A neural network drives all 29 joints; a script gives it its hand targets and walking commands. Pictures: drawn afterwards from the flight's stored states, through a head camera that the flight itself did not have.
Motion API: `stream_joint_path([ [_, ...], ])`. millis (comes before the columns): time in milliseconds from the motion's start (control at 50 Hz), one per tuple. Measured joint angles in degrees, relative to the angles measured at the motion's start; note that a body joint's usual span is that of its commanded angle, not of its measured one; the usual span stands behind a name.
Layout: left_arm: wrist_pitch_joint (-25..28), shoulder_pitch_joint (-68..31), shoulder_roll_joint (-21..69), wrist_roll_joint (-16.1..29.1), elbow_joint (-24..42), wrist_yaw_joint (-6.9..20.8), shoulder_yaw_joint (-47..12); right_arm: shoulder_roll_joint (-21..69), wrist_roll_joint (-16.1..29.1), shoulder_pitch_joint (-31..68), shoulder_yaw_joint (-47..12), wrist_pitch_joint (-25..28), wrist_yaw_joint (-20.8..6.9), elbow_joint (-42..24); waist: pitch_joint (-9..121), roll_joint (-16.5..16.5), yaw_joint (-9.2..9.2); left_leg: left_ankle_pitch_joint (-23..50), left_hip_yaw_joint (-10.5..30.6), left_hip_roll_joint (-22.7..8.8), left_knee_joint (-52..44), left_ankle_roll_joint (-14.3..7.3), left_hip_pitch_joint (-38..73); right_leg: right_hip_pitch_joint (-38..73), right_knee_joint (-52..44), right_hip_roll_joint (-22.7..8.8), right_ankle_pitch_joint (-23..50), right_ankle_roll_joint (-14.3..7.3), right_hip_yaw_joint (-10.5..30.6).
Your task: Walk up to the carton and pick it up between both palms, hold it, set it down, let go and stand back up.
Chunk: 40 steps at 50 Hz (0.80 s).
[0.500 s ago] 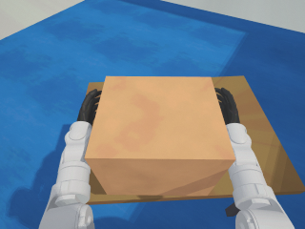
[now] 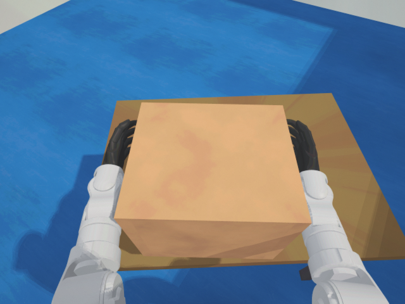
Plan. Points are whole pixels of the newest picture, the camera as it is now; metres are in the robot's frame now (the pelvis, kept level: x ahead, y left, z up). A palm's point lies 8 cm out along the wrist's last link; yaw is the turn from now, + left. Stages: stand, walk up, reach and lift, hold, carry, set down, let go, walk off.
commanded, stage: set down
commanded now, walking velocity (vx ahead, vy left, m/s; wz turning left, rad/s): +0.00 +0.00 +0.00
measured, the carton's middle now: (209, 184) +0.33 +0.00 +0.01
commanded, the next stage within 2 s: none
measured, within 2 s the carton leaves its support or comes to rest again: rests again in 0.52 s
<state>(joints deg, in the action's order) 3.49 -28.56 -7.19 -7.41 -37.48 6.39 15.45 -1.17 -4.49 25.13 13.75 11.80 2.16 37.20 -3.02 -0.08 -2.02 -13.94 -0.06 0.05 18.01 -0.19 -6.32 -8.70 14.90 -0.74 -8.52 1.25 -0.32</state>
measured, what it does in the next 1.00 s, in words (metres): stands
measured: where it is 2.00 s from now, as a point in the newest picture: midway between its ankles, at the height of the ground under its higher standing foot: outside the picture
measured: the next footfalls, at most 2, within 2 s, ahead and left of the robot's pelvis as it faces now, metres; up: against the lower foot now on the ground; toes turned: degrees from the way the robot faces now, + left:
none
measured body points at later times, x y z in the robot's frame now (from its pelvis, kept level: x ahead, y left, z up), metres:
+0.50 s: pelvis +0.00 +0.00 +0.00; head +0.09 +0.01 +0.44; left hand +0.39 +0.19 +0.00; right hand +0.36 -0.19 +0.00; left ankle -0.05 +0.10 -0.75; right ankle -0.01 -0.14 -0.75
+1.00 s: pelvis +0.00 +0.00 +0.00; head +0.10 +0.01 +0.44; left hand +0.38 +0.18 -0.01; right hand +0.36 -0.19 +0.00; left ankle -0.05 +0.11 -0.75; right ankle -0.01 -0.14 -0.75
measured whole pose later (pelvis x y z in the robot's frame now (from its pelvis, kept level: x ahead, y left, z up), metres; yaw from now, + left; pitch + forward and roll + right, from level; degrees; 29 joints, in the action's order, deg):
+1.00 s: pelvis +0.00 +0.00 +0.00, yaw +0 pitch +14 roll -1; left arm 29.5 -29.0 -7.2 -7.3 -56.5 0.2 13.5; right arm -2.9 -4.9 26.6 15.3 34.3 2.5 55.8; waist 2.1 -0.1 -2.2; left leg -14.1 -0.1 0.0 21.6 -0.2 -20.8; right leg -21.8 15.8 -0.7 -7.5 1.4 -0.3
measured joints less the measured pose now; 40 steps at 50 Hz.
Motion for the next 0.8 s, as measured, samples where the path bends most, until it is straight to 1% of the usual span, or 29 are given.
stream_joint_path([
  [100, 2.0, 0.4, 0.0, 0.0, -1.4, 0.0, 0.0, 0.2, 0.0, -0.5, 0.1, 2.1, 0.2, 1.4, -0.2, 0.0, 0.01, 0.0, 0.0, 0.0, 0.0, 0.0, -0.4, -0.4, 0.0, 0.0, 0.0, 0.0, 0.0],
  [260, 5.9, 0.5, 0.0, 0.0, -5.5, -0.5, 0.0, 0.1, 0.0, -0.7, 0.2, 5.5, 0.3, 4.9, -0.2, 0.0, 0.02, 0.1, 0.0, 0.0, 0.0, 0.0, -1.4, -1.4, 0.0, 0.0, 0.0, 0.0, 0.0],
  [360, 10.0, 0.5, 0.0, 0.0, -7.5, -1.3, 0.0, 0.0, -0.3, -0.7, 0.4, 8.6, 0.3, 5.8, -0.2, 0.0, 0.03, 0.1, 0.0, 0.0, 0.1, 0.0, -3.0, -3.0, 0.0, 0.0, 0.2, 0.0, 0.0],
  [440, 12.2, 0.5, 0.0, 0.0, -9.6, -1.6, 0.0, -0.1, -0.4, -0.7, 0.5, 10.4, 0.3, 7.7, -0.1, 0.0, 0.06, 0.2, 0.0, 0.0, 0.3, 0.0, -4.7, -4.6, 0.0, 0.0, 0.3, 0.0, 0.0],
  [500, 14.0, 0.4, 0.0, 0.0, -11.1, -2.5, -0.7, -0.4, -0.4, -0.7, 0.6, 12.2, 0.3, 9.4, 0.6, 0.0, 0.09, 0.3, 0.0, 0.0, 0.7, 0.0, -6.8, -6.4, 0.0, 0.0, 0.5, 0.0, 0.0],
  [600, 18.9, 0.4, 0.0, 0.0, -13.5, -4.3, -1.8, -0.9, -0.4, -0.6, 0.7, 15.9, 0.4, 11.2, 3.0, 0.0, 0.11, 0.3, 0.0, 0.0, 2.0, 0.0, -11.2, -10.2, 0.0, 0.0, 0.9, 0.0, 0.0],
  [700, 22.1, 0.5, 0.0, 0.0, -16.0, -5.1, -2.0, -1.2, -0.4, -0.3, 0.9, 18.5, 0.4, 13.9, 4.3, 0.0, 0.07, 0.2, 0.0, 0.0, 2.6, 0.0, -12.4, -11.1, 0.0, 0.0, 0.9, 0.1, 0.0],
  [800, 24.0, 0.4, 0.0, 0.1, -17.3, -5.5, -1.9, -1.3, -0.4, 0.3, 1.0, 20.4, 0.4, 16.0, 4.4, 0.0, -0.15, 0.0, 0.0, 0.0, 2.8, 0.0, -12.6, -11.3, 0.0, 0.0, 0.9, 0.1, 0.0],
])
